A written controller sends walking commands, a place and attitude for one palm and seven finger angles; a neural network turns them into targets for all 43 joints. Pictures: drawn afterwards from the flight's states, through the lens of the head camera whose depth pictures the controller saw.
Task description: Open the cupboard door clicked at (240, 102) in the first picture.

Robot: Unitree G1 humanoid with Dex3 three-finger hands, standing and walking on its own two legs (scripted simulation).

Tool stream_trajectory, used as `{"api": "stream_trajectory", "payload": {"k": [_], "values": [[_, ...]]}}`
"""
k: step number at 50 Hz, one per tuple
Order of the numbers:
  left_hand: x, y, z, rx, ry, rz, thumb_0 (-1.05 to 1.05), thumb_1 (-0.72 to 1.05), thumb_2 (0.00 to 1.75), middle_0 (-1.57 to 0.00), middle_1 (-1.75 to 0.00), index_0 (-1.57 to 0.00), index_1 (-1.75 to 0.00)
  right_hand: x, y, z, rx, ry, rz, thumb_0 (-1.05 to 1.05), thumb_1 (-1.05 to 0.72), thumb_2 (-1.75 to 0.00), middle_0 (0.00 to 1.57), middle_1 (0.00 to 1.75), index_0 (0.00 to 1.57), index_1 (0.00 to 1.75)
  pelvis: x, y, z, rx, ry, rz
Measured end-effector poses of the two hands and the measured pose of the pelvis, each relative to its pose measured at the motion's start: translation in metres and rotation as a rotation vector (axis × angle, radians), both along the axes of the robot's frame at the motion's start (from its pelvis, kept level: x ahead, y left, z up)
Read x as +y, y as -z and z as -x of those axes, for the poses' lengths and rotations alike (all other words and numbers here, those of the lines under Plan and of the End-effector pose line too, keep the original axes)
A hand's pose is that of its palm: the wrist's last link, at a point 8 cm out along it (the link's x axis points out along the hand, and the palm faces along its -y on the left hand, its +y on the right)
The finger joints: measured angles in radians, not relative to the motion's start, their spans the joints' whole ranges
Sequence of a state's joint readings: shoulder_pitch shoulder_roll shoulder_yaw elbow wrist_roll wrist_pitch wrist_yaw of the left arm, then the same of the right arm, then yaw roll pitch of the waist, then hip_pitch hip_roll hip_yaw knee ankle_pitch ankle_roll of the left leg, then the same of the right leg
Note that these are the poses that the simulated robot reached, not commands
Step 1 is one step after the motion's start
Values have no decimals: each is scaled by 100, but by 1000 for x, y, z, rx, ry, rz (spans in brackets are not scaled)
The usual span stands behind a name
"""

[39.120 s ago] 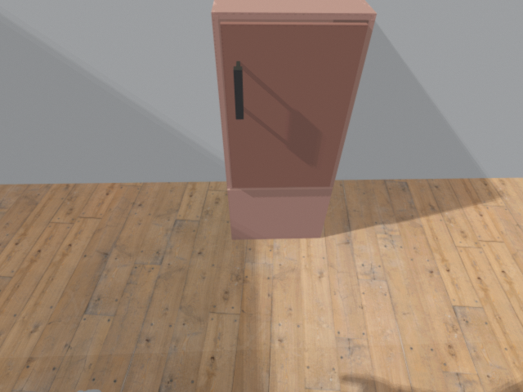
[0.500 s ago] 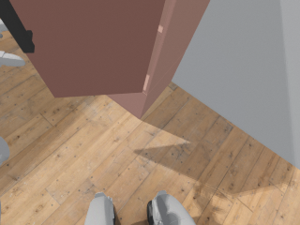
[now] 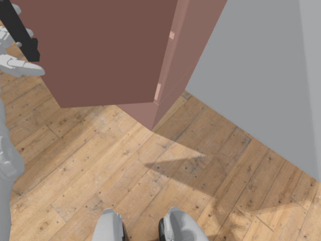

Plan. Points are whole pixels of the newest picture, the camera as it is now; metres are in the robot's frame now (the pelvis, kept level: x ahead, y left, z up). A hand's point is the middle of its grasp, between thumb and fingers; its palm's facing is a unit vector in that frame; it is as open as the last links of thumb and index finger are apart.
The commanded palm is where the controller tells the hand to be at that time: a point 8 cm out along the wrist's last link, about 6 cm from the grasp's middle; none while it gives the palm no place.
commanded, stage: slide the fingers in behind the handle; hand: left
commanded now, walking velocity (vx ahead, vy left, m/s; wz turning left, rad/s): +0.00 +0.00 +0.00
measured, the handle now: (19, 25) +0.59 +0.26 +0.10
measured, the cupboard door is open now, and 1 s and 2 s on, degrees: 45 45 58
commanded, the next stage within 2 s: close the thumb around the handle in 0.62 s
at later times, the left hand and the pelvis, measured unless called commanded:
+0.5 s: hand (28, 44) +0.53 +0.23 +0.10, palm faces +0.06 -1.00 +0.00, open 14.0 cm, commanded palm +0.52 +0.27 +0.09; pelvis +0.00 -0.01 +0.00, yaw +0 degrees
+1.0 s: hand (28, 45) +0.53 +0.23 +0.10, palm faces +0.05 -1.00 +0.00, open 11.8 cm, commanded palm +0.52 +0.27 +0.09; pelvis +0.00 +0.00 +0.00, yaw +0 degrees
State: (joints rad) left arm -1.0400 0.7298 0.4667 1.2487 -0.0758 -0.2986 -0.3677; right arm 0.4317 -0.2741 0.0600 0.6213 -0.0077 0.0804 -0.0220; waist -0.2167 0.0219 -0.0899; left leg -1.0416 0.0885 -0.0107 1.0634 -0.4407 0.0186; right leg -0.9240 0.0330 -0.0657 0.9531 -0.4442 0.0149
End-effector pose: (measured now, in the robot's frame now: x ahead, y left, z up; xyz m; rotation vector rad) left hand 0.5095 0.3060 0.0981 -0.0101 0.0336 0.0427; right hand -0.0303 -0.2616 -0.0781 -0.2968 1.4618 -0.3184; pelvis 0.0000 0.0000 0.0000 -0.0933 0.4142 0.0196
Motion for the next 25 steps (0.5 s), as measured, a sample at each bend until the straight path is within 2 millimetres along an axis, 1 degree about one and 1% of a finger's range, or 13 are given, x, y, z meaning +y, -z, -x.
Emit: {"api": "stream_trajectory", "payload": {"k": [7,13,20,25], "values": [[-12,1,-1,7,-5,4,-1,-50,30,-30,-120,-30,-120,0,0,-6,-22,-4,-8,0,-90,-90,20,30,20,30,-1,-2,-1,-8,0,-3],[-22,-3,0,-10,-8,-3,-1,-50,30,-29,-120,-30,-120,1,3,-8,-34,-2,-26,0,-90,-90,20,30,20,30,-2,-3,-2,-15,1,-8],[-21,-1,1,14,-20,-12,-1,-50,30,-29,-120,-30,-120,0,6,-8,-41,1,-34,0,-90,-90,20,30,20,30,-4,-2,-1,-18,3,-11],[-19,-3,2,-8,-18,-11,-1,-50,30,-29,-120,-30,-120,-3,6,-5,-34,4,-27,0,-90,-90,20,30,20,30,-6,-1,0,-14,4,-12]]}}
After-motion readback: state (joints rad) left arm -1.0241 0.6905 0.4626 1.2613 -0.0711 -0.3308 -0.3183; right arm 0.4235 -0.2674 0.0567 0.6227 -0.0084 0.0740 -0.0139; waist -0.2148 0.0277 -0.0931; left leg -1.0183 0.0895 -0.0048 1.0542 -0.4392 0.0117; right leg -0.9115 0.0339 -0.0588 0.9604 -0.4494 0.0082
